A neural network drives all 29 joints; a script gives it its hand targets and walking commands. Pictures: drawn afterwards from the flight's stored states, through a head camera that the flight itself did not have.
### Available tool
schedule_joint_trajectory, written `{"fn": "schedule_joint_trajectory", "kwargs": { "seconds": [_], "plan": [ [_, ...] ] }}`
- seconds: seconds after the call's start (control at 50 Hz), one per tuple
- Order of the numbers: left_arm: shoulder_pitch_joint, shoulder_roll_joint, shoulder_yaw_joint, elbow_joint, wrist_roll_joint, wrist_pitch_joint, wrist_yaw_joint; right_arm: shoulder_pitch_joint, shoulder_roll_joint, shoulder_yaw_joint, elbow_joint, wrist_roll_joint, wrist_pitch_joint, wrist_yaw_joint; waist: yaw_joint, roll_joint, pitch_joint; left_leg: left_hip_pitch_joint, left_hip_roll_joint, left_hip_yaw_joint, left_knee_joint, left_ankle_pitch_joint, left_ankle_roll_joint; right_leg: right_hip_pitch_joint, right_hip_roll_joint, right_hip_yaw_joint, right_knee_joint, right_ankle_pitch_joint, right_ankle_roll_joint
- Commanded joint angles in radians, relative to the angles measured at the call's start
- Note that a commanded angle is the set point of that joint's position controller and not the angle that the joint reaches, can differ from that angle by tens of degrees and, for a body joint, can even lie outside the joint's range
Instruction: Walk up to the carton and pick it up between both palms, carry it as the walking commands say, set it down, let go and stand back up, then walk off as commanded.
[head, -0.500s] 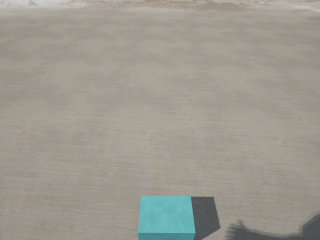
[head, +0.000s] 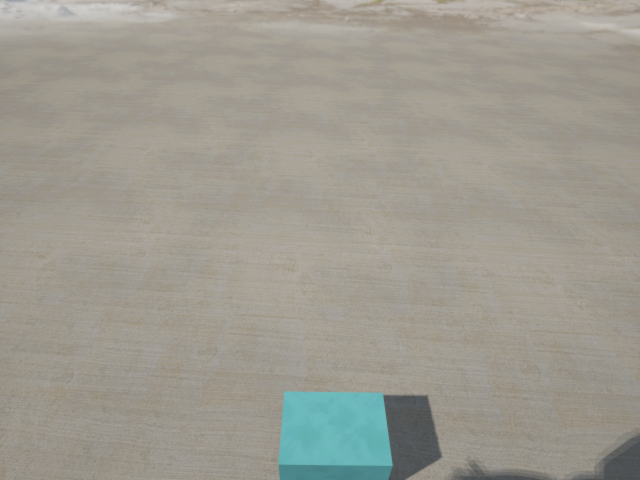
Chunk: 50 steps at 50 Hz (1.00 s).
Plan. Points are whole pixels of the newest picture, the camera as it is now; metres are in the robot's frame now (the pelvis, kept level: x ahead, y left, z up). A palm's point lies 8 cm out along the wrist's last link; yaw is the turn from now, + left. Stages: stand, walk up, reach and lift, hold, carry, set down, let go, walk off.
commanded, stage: stand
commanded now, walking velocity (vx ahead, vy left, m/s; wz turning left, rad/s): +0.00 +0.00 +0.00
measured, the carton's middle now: (333, 440) +0.51 +0.01 -0.68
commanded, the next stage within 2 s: walk off in 0.46 s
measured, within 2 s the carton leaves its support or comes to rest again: rests again in 1.64 s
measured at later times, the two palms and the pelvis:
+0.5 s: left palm out of the picture +0.03 +0.28 -0.11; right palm out of the picture +0.09 -0.27 -0.10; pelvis +0.00 +0.00 +0.00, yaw +0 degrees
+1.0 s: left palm out of the picture -0.02 +0.26 -0.12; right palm out of the picture +0.10 -0.25 -0.12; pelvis +0.03 +0.00 +0.01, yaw +1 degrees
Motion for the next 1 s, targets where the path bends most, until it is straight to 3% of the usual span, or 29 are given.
{"fn": "schedule_joint_trajectory", "kwargs": {
  "seconds": [0.0, 0.02, 0.04, 0.08, 0.16, 0.18, 0.2, 0.22, 0.24, 0.26, 0.32, 0.36, 0.46, 0.48, 0.52, 0.56, 0.58, 0.6, 0.62, 0.66, 0.68, 0.7, 0.76, 0.8, 0.82, 0.84, 0.86, 0.92, 0.98],
  "plan": [
    [-0.052, 0.218, 0.045, 0.004, 0.0, -0.03, 0.03, -0.122, -0.257, -0.039, -0.085, -0.016, -0.047, -0.011, -0.067, 0.082, 0.173, -0.007, 0.135, -0.221, -0.233, -0.108, 0.007, -0.137, -0.111, 0.122, -0.225, -0.019, -0.018],
    [-0.082, 0.217, 0.042, 0.004, 0.001, -0.031, 0.029, -0.137, -0.256, -0.035, -0.09, -0.011, -0.045, -0.011, -0.071, 0.048, 0.195, -0.021, 0.127, -0.197, -0.222, -0.097, 0.003, -0.153, -0.12, 0.122, -0.241, -0.014, -0.011],
    [-0.061, 0.218, 0.047, 0.002, -0.004, -0.033, 0.029, -0.121, -0.264, -0.032, -0.076, -0.012, -0.043, -0.01, -0.068, 0.119, 0.214, -0.045, 0.14, -0.231, -0.256, -0.124, 0.001, -0.142, -0.113, 0.112, -0.229, -0.014, -0.012],
    [-0.036, 0.199, 0.038, 0.027, -0.011, -0.038, 0.031, -0.105, -0.253, -0.036, -0.068, -0.02, -0.048, -0.014, -0.064, 0.052, 0.219, -0.022, 0.144, -0.223, -0.233, -0.087, 0.015, -0.157, -0.127, 0.126, -0.238, 0.004, -0.021],
    [-0.062, 0.219, 0.034, 0.038, -0.005, -0.038, 0.026, -0.124, -0.245, -0.031, -0.072, -0.005, -0.045, -0.013, -0.073, 0.051, 0.193, 0.011, 0.131, -0.199, -0.201, -0.003, 0.004, -0.14, -0.133, 0.123, -0.246, 0.062, -0.016],
    [-0.064, 0.215, 0.037, 0.044, -0.012, -0.035, 0.027, -0.109, -0.263, -0.032, -0.067, -0.005, -0.048, -0.013, -0.068, 0.1, 0.185, -0.015, 0.127, -0.213, -0.219, -0.015, 0.006, -0.112, -0.132, 0.128, -0.238, 0.056, -0.022],
    [-0.024, 0.204, 0.031, 0.054, -0.014, -0.035, 0.029, -0.093, -0.25, -0.033, -0.054, -0.011, -0.048, -0.013, -0.055, 0.047, 0.196, -0.011, 0.138, -0.22, -0.241, -0.044, 0.007, -0.111, -0.125, 0.116, -0.226, 0.0, -0.02],
    [-0.064, 0.193, 0.034, 0.046, -0.006, -0.034, 0.027, -0.082, -0.261, -0.033, -0.051, -0.009, -0.048, -0.016, -0.078, 0.045, 0.213, -0.02, 0.138, -0.227, -0.23, -0.066, 0.009, -0.131, -0.129, 0.125, -0.234, 0.018, -0.024],
    [-0.041, 0.204, 0.028, 0.054, -0.017, -0.025, 0.029, -0.141, -0.276, -0.033, -0.053, -0.017, -0.045, -0.014, -0.051, 0.113, 0.216, -0.029, 0.144, -0.227, -0.245, -0.084, 0.009, -0.132, -0.124, 0.121, -0.243, 0.033, -0.02],
    [-0.044, 0.199, 0.032, 0.057, -0.007, -0.035, 0.027, -0.095, -0.245, -0.03, -0.049, -0.015, -0.047, -0.015, -0.069, 0.034, 0.19, -0.005, 0.139, -0.211, -0.23, -0.068, 0.0, -0.132, -0.127, 0.118, -0.24, -0.007, -0.017],
    [-0.044, 0.226, 0.035, 0.066, -0.01, -0.034, 0.033, -0.093, -0.252, -0.031, -0.028, -0.008, -0.042, -0.012, -0.076, 0.113, 0.201, 0.013, 0.126, -0.207, -0.227, -0.035, -0.002, -0.137, -0.132, 0.129, -0.241, 0.072, -0.017],
    [-0.075, 0.247, 0.038, 0.053, -0.013, -0.037, 0.033, -0.094, -0.254, -0.018, -0.033, -0.002, -0.046, -0.014, -0.078, 0.051, 0.174, 0.0, 0.141, -0.21, -0.228, 0.018, 0.007, -0.1, -0.142, 0.121, -0.23, 0.072, -0.016],
    [-0.047, 0.206, 0.025, 0.083, -0.016, -0.034, 0.032, -0.093, -0.256, -0.021, -0.006, -0.01, -0.046, -0.022, -0.054, 0.081, 0.229, -0.01, 0.138, -0.205, -0.24, 0.004, 0.005, -0.107, -0.148, 0.133, -0.256, 0.081, -0.02],
    [-0.085, 0.219, 0.021, 0.075, -0.007, -0.038, 0.036, -0.103, -0.246, -0.023, -0.02, -0.004, -0.04, -0.018, -0.084, 0.049, 0.179, 0.032, 0.132, -0.194, -0.217, 0.037, -0.002, -0.105, -0.146, 0.132, -0.246, 0.117, -0.021],
    [-0.099, 0.233, 0.036, 0.08, -0.01, -0.036, 0.037, -0.104, -0.245, -0.026, -0.017, -0.008, -0.047, -0.015, -0.077, 0.031, 0.169, 0.028, 0.142, -0.208, -0.211, 0.061, 0.005, -0.108, -0.139, 0.133, -0.242, 0.074, -0.028],
    [-0.097, 0.225, 0.034, 0.092, -0.014, -0.027, 0.033, -0.095, -0.259, -0.029, -0.004, -0.01, -0.042, -0.015, -0.089, 0.069, 0.153, 0.042, 0.139, -0.197, -0.209, 0.051, -0.002, -0.098, -0.134, 0.121, -0.244, 0.08, -0.019],
    [-0.074, 0.224, 0.024, 0.086, -0.015, -0.037, 0.029, -0.111, -0.265, -0.028, -0.005, -0.011, -0.045, -0.011, -0.069, 0.064, 0.196, 0.015, 0.138, -0.218, -0.239, 0.009, -0.007, -0.106, -0.12, 0.11, -0.228, 0.043, -0.017],
    [-0.084, 0.215, 0.028, 0.086, -0.012, -0.03, 0.029, -0.112, -0.274, -0.026, -0.009, -0.006, -0.039, -0.013, -0.063, 0.119, 0.175, 0.013, 0.137, -0.187, -0.249, -0.014, -0.003, -0.088, -0.138, 0.116, -0.247, 0.049, -0.018],
    [-0.059, 0.204, 0.016, 0.104, -0.013, -0.03, 0.035, -0.101, -0.263, -0.024, 0.005, -0.007, -0.035, -0.014, -0.069, 0.084, 0.199, 0.0, 0.137, -0.218, -0.25, -0.021, 0.002, -0.095, -0.128, 0.115, -0.232, 0.046, -0.021],
    [0.025, 0.034, -0.02, 0.157, -0.013, -0.001, 0.041, 0.025, -0.125, 0.004, 0.064, -0.006, -0.014, -0.007, -0.078, 0.095, 0.195, -0.032, 0.152, -0.231, -0.302, -0.229, -0.012, -0.105, -0.114, 0.081, -0.204, -0.103, -0.012],
    [0.037, -0.006, -0.031, 0.131, -0.011, 0.021, 0.035, 0.056, -0.109, 0.01, 0.054, 0.0, 0.008, -0.008, -0.078, 0.154, 0.199, -0.057, 0.146, -0.248, -0.302, -0.381, -0.009, -0.129, -0.078, 0.037, -0.165, -0.24, -0.018],
    [0.013, 0.047, -0.017, 0.113, 0.001, 0.031, 0.035, 0.107, -0.121, -0.003, 0.061, -0.011, 0.024, -0.008, -0.1, 0.157, 0.214, -0.076, 0.164, -0.297, -0.328, -0.546, -0.001, -0.157, -0.061, 0.022, -0.126, -0.322, -0.014],
    [0.023, 0.093, -0.004, 0.1, -0.004, 0.037, 0.039, 0.022, -0.181, -0.014, 0.012, -0.02, 0.034, -0.005, -0.045, 0.176, 0.254, -0.199, 0.17, -0.33, -0.365, -0.626, 0.007, -0.131, -0.062, -0.011, -0.118, -0.358, -0.022],
    [0.126, 0.111, 0.001, 0.149, 0.001, 0.029, 0.044, -0.039, -0.107, -0.005, -0.04, -0.018, 0.016, 0.007, -0.023, 0.066, 0.281, -0.351, 0.088, -0.198, -0.173, -0.479, -0.021, -0.003, -0.161, 0.154, -0.256, -0.416, -0.062],
    [0.191, 0.16, 0.017, 0.172, -0.007, 0.024, 0.051, -0.085, -0.066, 0.0, -0.067, -0.019, 0.01, 0.008, 0.017, -0.169, 0.241, -0.415, 0.029, -0.075, 0.003, -0.309, -0.053, 0.105, -0.26, 0.299, -0.366, -0.504, -0.097],
    [0.201, 0.156, 0.021, 0.168, -0.007, 0.012, 0.047, -0.13, -0.057, 0.002, -0.08, -0.024, 0.0, 0.011, 0.035, -0.188, 0.245, -0.431, 0.044, -0.023, 0.217, -0.142, -0.07, 0.089, -0.405, 0.45, -0.468, -0.561, -0.14],
    [0.129, 0.156, 0.02, 0.149, -0.004, 0.003, 0.048, -0.144, -0.095, -0.018, -0.096, -0.025, -0.014, 0.018, 0.001, -0.212, 0.223, -0.426, 0.073, -0.051, 0.277, -0.149, -0.073, 0.089, -0.433, 0.462, -0.487, -0.458, -0.15],
    [0.06, 0.159, 0.034, 0.109, -0.004, -0.012, 0.042, -0.158, -0.118, -0.026, -0.106, -0.031, -0.025, 0.038, -0.014, -0.076, 0.219, -0.425, 0.095, -0.014, 0.365, -0.168, -0.079, 0.088, -0.382, 0.372, -0.45, -0.361, -0.159],
    [0.077, 0.151, 0.03, 0.113, -0.006, -0.018, 0.035, -0.123, -0.064, -0.008, -0.11, -0.017, -0.025, 0.049, -0.04, -0.108, 0.354, -0.41, 0.087, 0.008, 0.275, -0.204, -0.081, 0.018, -0.316, 0.284, -0.447, -0.362, -0.148]
  ]
}}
